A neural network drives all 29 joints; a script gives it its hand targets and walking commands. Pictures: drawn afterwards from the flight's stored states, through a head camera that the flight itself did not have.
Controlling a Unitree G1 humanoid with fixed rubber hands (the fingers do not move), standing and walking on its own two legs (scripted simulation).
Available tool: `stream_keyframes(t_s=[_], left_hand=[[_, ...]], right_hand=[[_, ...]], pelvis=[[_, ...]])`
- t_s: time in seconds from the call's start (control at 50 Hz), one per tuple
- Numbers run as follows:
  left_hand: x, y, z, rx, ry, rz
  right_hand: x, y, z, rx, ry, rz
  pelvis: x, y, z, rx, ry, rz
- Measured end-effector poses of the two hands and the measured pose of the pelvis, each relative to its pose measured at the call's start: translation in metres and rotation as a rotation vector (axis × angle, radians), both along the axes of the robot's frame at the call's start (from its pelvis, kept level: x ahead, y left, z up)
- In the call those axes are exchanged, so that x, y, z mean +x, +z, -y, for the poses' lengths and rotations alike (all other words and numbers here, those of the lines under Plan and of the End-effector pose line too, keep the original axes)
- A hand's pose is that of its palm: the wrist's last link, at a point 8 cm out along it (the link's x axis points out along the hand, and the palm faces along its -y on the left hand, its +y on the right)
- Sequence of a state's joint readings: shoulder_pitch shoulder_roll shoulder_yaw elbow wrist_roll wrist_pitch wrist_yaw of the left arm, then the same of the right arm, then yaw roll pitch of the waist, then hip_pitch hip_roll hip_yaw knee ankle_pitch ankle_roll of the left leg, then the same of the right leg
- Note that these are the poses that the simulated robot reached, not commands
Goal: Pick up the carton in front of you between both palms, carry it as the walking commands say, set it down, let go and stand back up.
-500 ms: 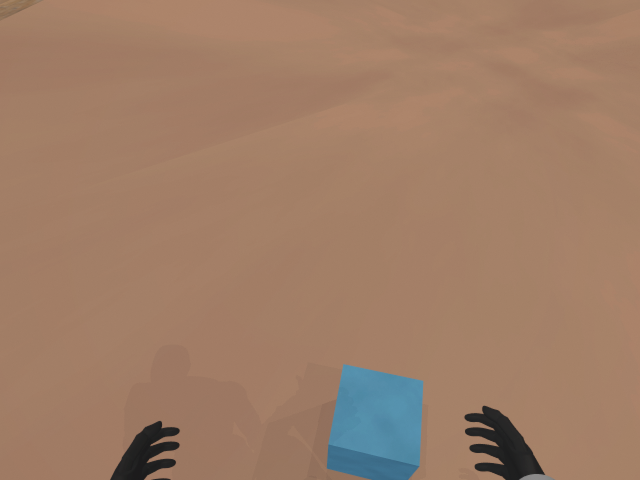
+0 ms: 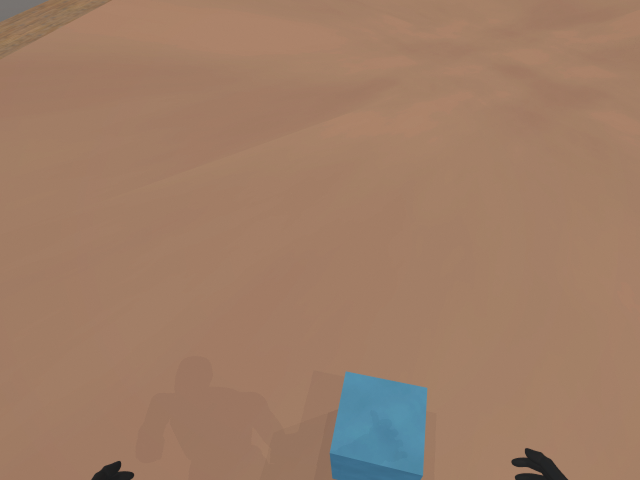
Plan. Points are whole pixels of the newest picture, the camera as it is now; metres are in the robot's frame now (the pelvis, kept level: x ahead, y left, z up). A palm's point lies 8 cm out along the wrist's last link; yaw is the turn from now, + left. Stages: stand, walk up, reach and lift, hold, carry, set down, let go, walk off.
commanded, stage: stand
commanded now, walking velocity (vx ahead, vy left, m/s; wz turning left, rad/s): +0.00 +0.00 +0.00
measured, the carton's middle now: (377, 435) +0.38 -0.11 -0.64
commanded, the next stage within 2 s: none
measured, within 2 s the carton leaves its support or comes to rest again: neither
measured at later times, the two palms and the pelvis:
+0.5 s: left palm out of the picture +0.11 +0.29 -0.08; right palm out of the picture +0.13 -0.30 -0.10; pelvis +0.01 -0.01 +0.00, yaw +2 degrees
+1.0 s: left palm out of the picture +0.08 +0.30 -0.08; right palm out of the picture +0.09 -0.31 -0.10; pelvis -0.01 -0.01 +0.01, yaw +2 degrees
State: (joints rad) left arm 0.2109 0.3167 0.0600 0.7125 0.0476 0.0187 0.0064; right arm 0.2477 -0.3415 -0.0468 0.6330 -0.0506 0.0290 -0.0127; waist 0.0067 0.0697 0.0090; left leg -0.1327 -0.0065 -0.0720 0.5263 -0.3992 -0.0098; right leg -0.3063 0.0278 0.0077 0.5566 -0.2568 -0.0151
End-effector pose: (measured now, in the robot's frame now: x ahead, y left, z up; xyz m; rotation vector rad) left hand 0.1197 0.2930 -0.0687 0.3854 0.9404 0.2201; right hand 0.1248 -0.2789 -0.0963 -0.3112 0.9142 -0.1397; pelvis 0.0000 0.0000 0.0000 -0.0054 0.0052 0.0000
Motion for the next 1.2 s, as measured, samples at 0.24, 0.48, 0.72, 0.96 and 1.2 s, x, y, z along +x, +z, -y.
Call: stream_keyframes(t_s=[0.24, 0.48, 0.72, 0.96, 1.2], left_hand=[[0.000, -0.006, 0.003, 0.000, 0.043, -0.041], [-0.008, -0.011, 0.004, -0.018, 0.067, -0.070], [-0.026, -0.012, -0.004, -0.015, 0.087, -0.107], [-0.041, -0.014, -0.009, -0.015, 0.097, -0.141], [-0.048, -0.015, -0.013, -0.013, 0.098, -0.161]], right_hand=[[0.009, -0.007, 0.012, -0.024, 0.019, -0.054], [0.003, -0.006, 0.019, -0.043, 0.025, -0.087], [-0.018, -0.007, 0.024, -0.054, 0.017, -0.133], [-0.037, -0.007, 0.028, -0.061, 0.004, -0.174], [-0.045, -0.007, 0.030, -0.066, -0.005, -0.197]], pelvis=[[0.012, 0.001, 0.008, -0.001, 0.021, 0.005], [0.010, 0.004, 0.011, -0.001, 0.028, 0.019], [0.001, 0.008, 0.010, 0.002, 0.030, 0.034], [-0.007, 0.010, 0.008, 0.005, 0.029, 0.043], [-0.012, 0.011, 0.007, 0.007, 0.029, 0.046]])
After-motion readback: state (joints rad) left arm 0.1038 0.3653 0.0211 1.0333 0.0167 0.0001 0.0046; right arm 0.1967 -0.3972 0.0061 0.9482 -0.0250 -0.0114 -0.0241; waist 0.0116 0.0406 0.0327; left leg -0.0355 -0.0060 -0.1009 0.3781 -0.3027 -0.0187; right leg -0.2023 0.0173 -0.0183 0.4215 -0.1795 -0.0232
